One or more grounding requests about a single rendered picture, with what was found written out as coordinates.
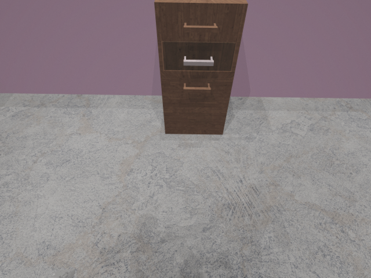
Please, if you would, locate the handle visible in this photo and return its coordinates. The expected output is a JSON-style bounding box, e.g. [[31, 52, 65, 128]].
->
[[183, 87, 211, 93], [184, 56, 214, 66], [184, 25, 218, 33]]

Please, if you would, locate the cabinet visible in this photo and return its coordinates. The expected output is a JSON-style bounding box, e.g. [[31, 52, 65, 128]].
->
[[154, 0, 248, 135]]

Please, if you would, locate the drawer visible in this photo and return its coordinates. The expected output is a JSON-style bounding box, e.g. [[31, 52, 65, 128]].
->
[[162, 41, 236, 71]]

